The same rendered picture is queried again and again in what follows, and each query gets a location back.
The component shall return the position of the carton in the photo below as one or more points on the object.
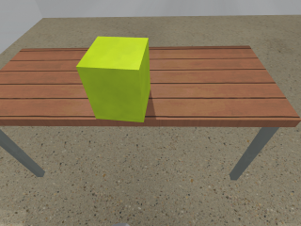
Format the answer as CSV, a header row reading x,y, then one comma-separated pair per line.
x,y
115,73

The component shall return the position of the table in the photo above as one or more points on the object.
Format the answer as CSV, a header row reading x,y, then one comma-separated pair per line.
x,y
190,86

